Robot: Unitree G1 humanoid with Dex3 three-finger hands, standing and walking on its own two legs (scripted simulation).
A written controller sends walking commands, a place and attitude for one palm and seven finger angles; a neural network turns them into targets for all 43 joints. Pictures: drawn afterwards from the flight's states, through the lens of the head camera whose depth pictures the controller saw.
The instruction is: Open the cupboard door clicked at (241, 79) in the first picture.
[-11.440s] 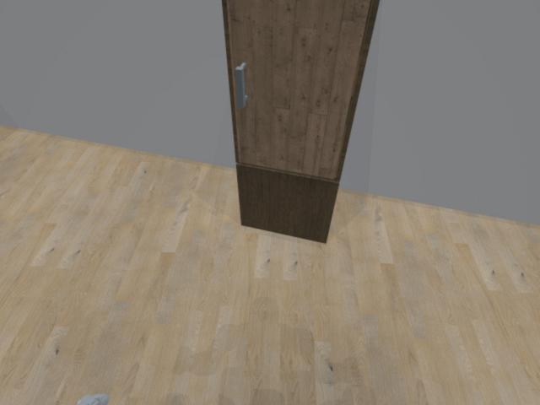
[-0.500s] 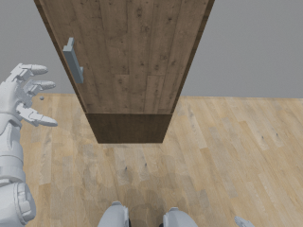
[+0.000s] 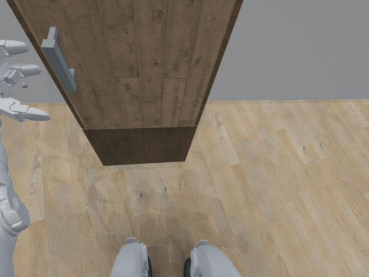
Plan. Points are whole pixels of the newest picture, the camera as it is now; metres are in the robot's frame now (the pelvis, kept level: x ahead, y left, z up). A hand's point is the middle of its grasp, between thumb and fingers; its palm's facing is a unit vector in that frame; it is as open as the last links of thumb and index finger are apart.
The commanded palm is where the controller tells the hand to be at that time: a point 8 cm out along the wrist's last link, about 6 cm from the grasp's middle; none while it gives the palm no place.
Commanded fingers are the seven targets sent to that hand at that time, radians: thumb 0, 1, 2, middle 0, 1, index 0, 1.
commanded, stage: move the hooked fingers beside the handle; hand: left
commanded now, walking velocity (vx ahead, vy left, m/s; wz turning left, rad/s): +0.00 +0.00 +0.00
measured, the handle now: (62, 61) +0.55 +0.23 +0.07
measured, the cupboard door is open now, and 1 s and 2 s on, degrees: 0 0 0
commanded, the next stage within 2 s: slide the fingers in behind the handle in 0.90 s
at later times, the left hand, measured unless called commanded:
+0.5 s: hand (23, 83) +0.49 +0.29 +0.07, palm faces +0.06 -1.00 -0.01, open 14.0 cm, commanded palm +0.47 +0.33 +0.07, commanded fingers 0.00 -0.50 0.30 -0.30 -1.20 -0.30 -1.20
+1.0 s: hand (28, 84) +0.49 +0.28 +0.07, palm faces +0.02 -1.00 -0.01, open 14.0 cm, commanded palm +0.47 +0.32 +0.06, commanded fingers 0.00 -0.50 0.30 -0.30 -1.20 -0.30 -1.20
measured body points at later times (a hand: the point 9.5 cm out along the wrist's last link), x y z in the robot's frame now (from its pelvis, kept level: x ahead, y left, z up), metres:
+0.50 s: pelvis +0.00 +0.00 +0.00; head +0.14 +0.04 +0.42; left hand +0.48 +0.34 +0.08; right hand +0.01 -0.28 -0.10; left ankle +0.04 +0.08 -0.66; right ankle +0.00 -0.12 -0.66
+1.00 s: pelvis +0.00 +0.00 +0.00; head +0.14 +0.05 +0.42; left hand +0.48 +0.34 +0.07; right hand +0.01 -0.27 -0.10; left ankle +0.03 +0.08 -0.66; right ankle +0.00 -0.12 -0.66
